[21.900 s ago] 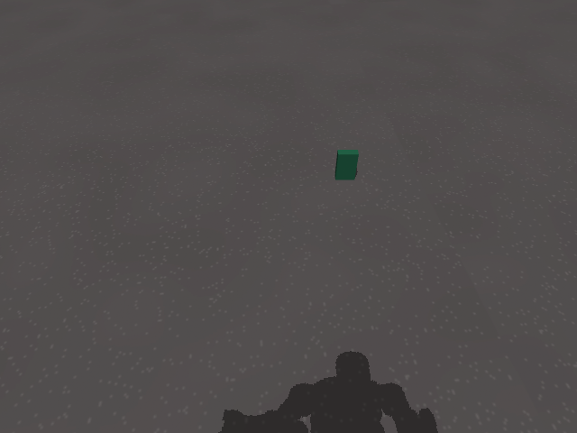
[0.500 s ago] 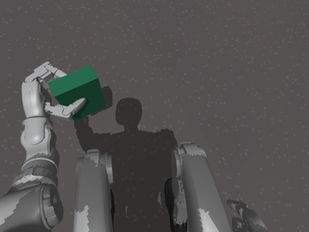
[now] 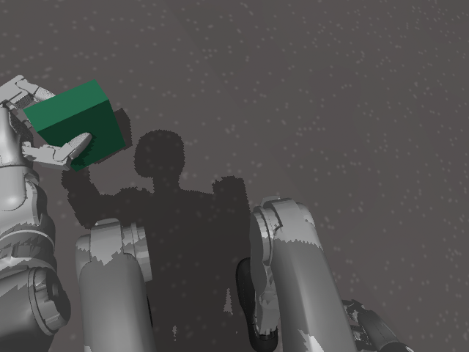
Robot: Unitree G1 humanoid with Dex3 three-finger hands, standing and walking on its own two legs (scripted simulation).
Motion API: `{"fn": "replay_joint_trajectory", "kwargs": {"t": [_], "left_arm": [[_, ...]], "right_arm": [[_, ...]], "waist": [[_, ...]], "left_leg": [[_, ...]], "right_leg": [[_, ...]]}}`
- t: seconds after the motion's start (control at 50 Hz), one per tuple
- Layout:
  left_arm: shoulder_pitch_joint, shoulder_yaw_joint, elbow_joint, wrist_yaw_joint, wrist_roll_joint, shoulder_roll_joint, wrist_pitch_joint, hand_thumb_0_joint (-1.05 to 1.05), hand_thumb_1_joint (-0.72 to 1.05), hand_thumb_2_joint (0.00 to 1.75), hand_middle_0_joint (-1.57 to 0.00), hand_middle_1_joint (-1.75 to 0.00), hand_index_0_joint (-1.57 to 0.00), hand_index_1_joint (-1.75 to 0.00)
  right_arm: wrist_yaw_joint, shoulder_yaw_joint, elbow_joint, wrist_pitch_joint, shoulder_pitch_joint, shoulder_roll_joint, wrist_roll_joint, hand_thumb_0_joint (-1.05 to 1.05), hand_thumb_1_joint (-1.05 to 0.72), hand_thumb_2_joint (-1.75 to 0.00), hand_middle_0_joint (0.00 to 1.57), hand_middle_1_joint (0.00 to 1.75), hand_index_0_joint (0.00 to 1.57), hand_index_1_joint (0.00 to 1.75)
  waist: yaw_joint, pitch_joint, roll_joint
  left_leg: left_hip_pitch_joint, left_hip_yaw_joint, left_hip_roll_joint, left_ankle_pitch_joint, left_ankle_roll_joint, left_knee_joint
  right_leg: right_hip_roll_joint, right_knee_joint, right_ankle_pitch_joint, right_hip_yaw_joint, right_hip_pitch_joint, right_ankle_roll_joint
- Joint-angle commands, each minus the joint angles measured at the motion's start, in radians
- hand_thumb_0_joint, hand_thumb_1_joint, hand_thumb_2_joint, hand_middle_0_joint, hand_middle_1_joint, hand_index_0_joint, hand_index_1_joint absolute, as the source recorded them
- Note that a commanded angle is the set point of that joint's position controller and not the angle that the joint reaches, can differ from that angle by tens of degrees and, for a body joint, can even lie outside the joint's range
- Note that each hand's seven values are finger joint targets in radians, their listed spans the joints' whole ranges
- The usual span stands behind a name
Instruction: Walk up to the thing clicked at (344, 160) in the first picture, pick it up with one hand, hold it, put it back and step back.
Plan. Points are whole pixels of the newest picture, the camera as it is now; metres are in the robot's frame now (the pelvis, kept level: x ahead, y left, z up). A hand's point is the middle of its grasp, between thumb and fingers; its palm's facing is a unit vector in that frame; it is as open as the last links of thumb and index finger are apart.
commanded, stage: crouch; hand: left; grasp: from the side
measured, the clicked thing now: (84, 131) +0.47 +0.20 -0.09
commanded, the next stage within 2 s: lower in 0.30 s
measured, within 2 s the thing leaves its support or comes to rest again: rests again in 1.84 s
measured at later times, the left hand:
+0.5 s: hand (61, 137) +0.47 +0.23 -0.11, palm faces +0.16 -0.99 -0.02, open 8.4 cm
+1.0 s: hand (75, 146) +0.48 +0.23 -0.17, palm faces +0.16 -0.99 -0.02, open 8.4 cm
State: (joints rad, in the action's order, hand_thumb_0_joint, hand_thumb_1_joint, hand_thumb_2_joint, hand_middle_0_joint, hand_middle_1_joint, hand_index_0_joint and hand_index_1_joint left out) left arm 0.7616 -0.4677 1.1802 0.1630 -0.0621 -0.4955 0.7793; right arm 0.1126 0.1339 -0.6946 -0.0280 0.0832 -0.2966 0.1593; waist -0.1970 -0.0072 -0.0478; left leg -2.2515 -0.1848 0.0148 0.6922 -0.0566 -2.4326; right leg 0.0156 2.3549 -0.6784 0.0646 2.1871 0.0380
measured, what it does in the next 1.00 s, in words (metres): stands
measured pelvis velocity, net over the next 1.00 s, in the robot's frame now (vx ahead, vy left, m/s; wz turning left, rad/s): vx -0.01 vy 0.01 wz -0.10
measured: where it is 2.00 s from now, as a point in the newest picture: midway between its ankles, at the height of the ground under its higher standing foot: (201, 336)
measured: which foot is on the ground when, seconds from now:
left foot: down 0.00-1.00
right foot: down 0.00-1.00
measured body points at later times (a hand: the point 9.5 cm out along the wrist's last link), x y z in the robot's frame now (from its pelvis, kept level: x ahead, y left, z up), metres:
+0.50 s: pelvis +0.00 +0.01 -0.02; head +0.23 +0.10 +0.35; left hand +0.46 +0.29 -0.10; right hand +0.11 -0.27 -0.11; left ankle +0.08 +0.14 -0.29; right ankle +0.10 -0.13 -0.29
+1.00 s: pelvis -0.01 +0.01 -0.03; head +0.25 +0.14 +0.32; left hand +0.46 +0.28 -0.17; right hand +0.10 -0.26 -0.09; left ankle +0.08 +0.14 -0.29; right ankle +0.10 -0.13 -0.29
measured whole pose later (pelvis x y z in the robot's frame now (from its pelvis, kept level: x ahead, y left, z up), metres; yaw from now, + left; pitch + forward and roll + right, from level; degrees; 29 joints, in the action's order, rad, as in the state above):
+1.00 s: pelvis -0.01 +0.01 -0.03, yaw -6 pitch +20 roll -14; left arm 0.76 -0.42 1.36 0.06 -0.06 -0.73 0.95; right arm 0.15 0.38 -0.60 -0.05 -0.07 -0.36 0.29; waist -0.27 0.21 -0.18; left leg -2.25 -0.33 0.00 0.72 -0.06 -2.60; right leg 0.05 2.41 -0.66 0.17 2.12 0.07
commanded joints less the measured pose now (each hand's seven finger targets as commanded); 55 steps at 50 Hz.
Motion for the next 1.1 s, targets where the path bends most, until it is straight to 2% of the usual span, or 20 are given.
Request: {"fn": "replay_joint_trajectory", "kwargs": {"t": [0.0,0.12,0.16,0.18,0.32,0.42,0.46,0.48,0.54,0.6,0.68,0.72,0.74,0.76,0.86,0.88,0.9,0.94,1.02,1.08], "left_arm": [[0.324,0.005,-0.221,0.003,-0.007,-0.2,0.079,0.0,0.14,1.24,-1.3,-1.42,-1.31,-1.42],[0.266,-0.001,-0.2,-0.005,-0.025,-0.197,0.076,0.0,0.16,1.24,-1.33,-1.45,-1.35,-1.44],[0.279,0.004,-0.203,-0.01,-0.029,-0.184,0.078,0.0,0.17,1.27,-1.34,-1.47,-1.36,-1.46],[0.25,-0.001,-0.192,-0.009,-0.03,-0.189,0.077,0.0,0.17,1.26,-1.34,-1.46,-1.36,-1.45],[0.269,0.03,-0.214,-0.024,-0.01,-0.202,0.093,0.0,0.18,1.26,-1.35,-1.47,-1.37,-1.46],[0.265,0.008,-0.196,-0.044,-0.01,-0.241,0.098,0.0,0.12,1.22,-1.33,-1.47,-1.36,-1.46],[0.268,0.043,-0.121,-0.053,-0.016,-0.2,0.104,0.0,0.12,1.22,-1.33,-1.46,-1.36,-1.45],[0.265,0.04,-0.097,-0.056,-0.026,-0.191,0.111,0.0,0.14,1.24,-1.34,-1.47,-1.36,-1.46],[0.271,0.022,-0.073,-0.056,-0.019,-0.264,0.14,0.0,0.16,1.21,-1.33,-1.45,-1.35,-1.43],[0.264,0.031,-0.058,-0.052,-0.02,-0.27,0.169,0.0,0.19,1.21,-1.33,-1.44,-1.36,-1.43],[0.267,0.01,-0.036,-0.057,-0.024,-0.321,0.2,0.0,0.19,1.2,-1.32,-1.43,-1.35,-1.42],[0.29,0.027,-0.038,-0.058,-0.033,-0.303,0.212,0.0,0.18,1.21,-1.32,-1.44,-1.34,-1.42],[0.309,0.014,-0.042,-0.062,-0.03,-0.338,0.219,0.0,0.18,1.2,-1.33,-1.43,-1.35,-1.42],[0.284,0.01,-0.024,-0.069,-0.027,-0.343,0.222,0.0,0.17,1.21,-1.32,-1.43,-1.34,-1.42],[0.292,0.032,-0.002,-0.09,-0.01,-0.349,0.244,0.0,0.18,1.21,-1.31,-1.43,-1.33,-1.41],[0.254,0.016,0.016,-0.095,-0.007,-0.372,0.247,0.0,0.18,1.2,-1.29,-1.41,-1.32,-1.4],[0.283,0.04,0.001,-0.095,-0.008,-0.357,0.25,0.0,0.21,1.2,-1.29,-1.41,-1.32,-1.39],[0.277,0.048,0.025,-0.101,-0.005,-0.348,0.254,0.0,0.21,1.21,-1.29,-1.41,-1.31,-1.4],[0.258,0.019,0.048,-0.123,-0.016,-0.38,0.265,0.0,0.19,1.21,-1.28,-1.4,-1.3,-1.39],[0.272,0.033,0.065,-0.134,-0.015,-0.384,0.281,0.0,0.23,1.21,-1.28,-1.4,-1.3,-1.38]], "right_arm": [[-0.006,-0.071,0.032,0.0,0.136,-0.256,0.017,0.0,-0.92,-0.91,0.2,0.3,0.2,0.3],[-0.002,-0.05,0.05,-0.011,0.108,-0.268,0.024,0.0,-0.92,-0.91,0.2,0.3,0.2,0.3],[0.003,-0.046,0.051,-0.011,0.111,-0.273,0.028,0.0,-0.92,-0.91,0.2,0.3,0.2,0.3],[0.003,-0.043,0.051,-0.011,0.105,-0.274,0.027,0.0,-0.92,-0.91,0.2,0.3,0.2,0.3],[0.012,-0.032,0.058,-0.022,0.087,-0.295,0.044,0.0,-0.92,-0.91,0.2,0.3,0.2,0.3],[0.016,-0.014,0.065,-0.029,0.073,-0.303,0.052,0.0,-0.93,-0.91,0.2,0.3,0.2,0.3],[0.019,0.009,0.072,-0.028,0.049,-0.295,0.056,0.0,-0.92,-0.91,0.2,0.3,0.2,0.3],[0.02,0.014,0.073,-0.027,0.049,-0.306,0.06,0.0,-0.92,-0.9,0.2,0.3,0.2,0.3],[0.018,0.036,0.086,-0.025,0.022,-0.318,0.069,0.0,-0.91,-0.9,0.2,0.3,0.2,0.3],[0.021,0.053,0.095,-0.022,0.009,-0.334,0.082,0.0,-0.91,-0.9,0.2,0.3,0.2,0.3],[0.022,0.088,0.095,-0.019,-0.016,-0.34,0.095,0.0,-0.92,-0.9,0.2,0.3,0.2,0.3],[0.021,0.089,0.101,-0.016,-0.028,-0.36,0.103,0.0,-0.92,-0.9,0.2,0.3,0.2,0.3],[0.02,0.101,0.102,-0.016,-0.032,-0.362,0.105,0.0,-0.92,-0.9,0.2,0.3,0.2,0.3],[0.02,0.104,0.098,-0.017,-0.032,-0.367,0.112,0.0,-0.92,-0.9,0.2,0.3,0.2,0.3],[0.022,0.132,0.106,-0.022,-0.052,-0.377,0.128,0.0,-0.92,-0.9,0.2,0.3,0.2,0.3],[0.022,0.138,0.104,-0.024,-0.05,-0.38,0.133,0.0,-0.92,-0.91,0.2,0.3,0.2,0.3],[0.021,0.14,0.111,-0.023,-0.066,-0.38,0.133,0.0,-0.92,-0.9,0.2,0.3,0.2,0.3],[0.021,0.151,0.108,-0.023,-0.072,-0.383,0.139,0.0,-0.92,-0.9,0.2,0.3,0.2,0.3],[0.021,0.17,0.119,-0.026,-0.075,-0.393,0.147,0.0,-0.91,-0.9,0.2,0.3,0.2,0.3],[0.022,0.184,0.119,-0.026,-0.087,-0.393,0.153,0.0,-0.91,-0.9,0.2,0.3,0.2,0.3]], "waist": [[-0.026,-0.655,0.273],[-0.025,-0.644,0.256],[-0.043,-0.629,0.254],[-0.028,-0.625,0.246],[-0.054,-0.591,0.29],[-0.055,-0.6,0.292],[-0.088,-0.525,0.244],[-0.103,-0.507,0.211],[-0.095,-0.48,0.225],[-0.11,-0.491,0.255],[-0.116,-0.476,0.289],[-0.128,-0.467,0.311],[-0.136,-0.453,0.335],[-0.129,-0.461,0.337],[-0.155,-0.433,0.356],[-0.149,-0.441,0.353],[-0.153,-0.432,0.349],[-0.165,-0.396,0.347],[-0.169,-0.403,0.335],[-0.18,-0.389,0.317]], "left_leg": [[0.415,0.103,0.006,-0.111,0.057,0.25],[0.4,0.087,0.006,-0.137,0.055,0.217],[0.385,0.082,0.006,-0.138,0.055,0.209],[0.39,0.082,0.006,-0.147,0.055,0.205],[0.405,0.063,0.011,-0.158,0.047,0.2],[0.408,0.059,0.013,-0.159,0.048,0.177],[0.338,0.053,0.012,-0.098,0.055,0.162],[0.314,0.047,0.01,-0.085,0.059,0.15],[0.321,0.042,0.012,-0.069,0.058,0.147],[0.37,0.029,0.016,-0.097,0.048,0.152],[0.398,0.016,0.021,-0.104,0.043,0.144],[0.413,0.014,0.022,-0.111,0.04,0.138],[0.415,0.005,0.023,-0.101,0.037,0.146],[0.43,0.007,0.024,-0.124,0.036,0.136],[0.445,-0.017,0.029,-0.149,0.031,0.139],[0.446,-0.018,0.029,-0.161,0.032,0.131],[0.445,-0.017,0.029,-0.155,0.034,0.125],[0.431,-0.023,0.031,-0.152,0.033,0.126],[0.431,-0.037,0.032,-0.154,0.032,0.123],[0.412,-0.043,0.031,-0.132,0.036,0.114]], "right_leg": [[0.028,-0.225,0.176,0.094,-0.361,-0.062],[0.031,-0.196,0.201,0.108,-0.368,-0.059],[0.03,-0.192,0.209,0.112,-0.373,-0.057],[0.033,-0.188,0.214,0.114,-0.37,-0.057],[0.036,-0.169,0.221,0.13,-0.351,-0.06],[0.039,-0.166,0.224,0.132,-0.37,-0.057],[0.043,-0.174,0.184,0.142,-0.348,-0.053],[0.045,-0.179,0.181,0.147,-0.358,-0.049],[0.048,-0.173,0.162,0.157,-0.349,-0.049],[0.052,-0.16,0.186,0.17,-0.361,-0.051],[0.055,-0.147,0.196,0.182,-0.357,-0.051],[0.057,-0.147,0.207,0.184,-0.358,-0.052],[0.056,-0.143,0.199,0.192,-0.347,-0.054],[0.058,-0.142,0.22,0.19,-0.37,-0.052],[0.06,-0.133,0.243,0.211,-0.371,-0.05],[0.063,-0.133,0.255,0.21,-0.395,-0.048],[0.063,-0.135,0.253,0.208,-0.38,-0.048],[0.063,-0.132,0.255,0.216,-0.375,-0.047],[0.07,-0.136,0.259,0.23,-0.41,-0.043],[0.075,-0.143,0.249,0.235,-0.407,-0.041]]}}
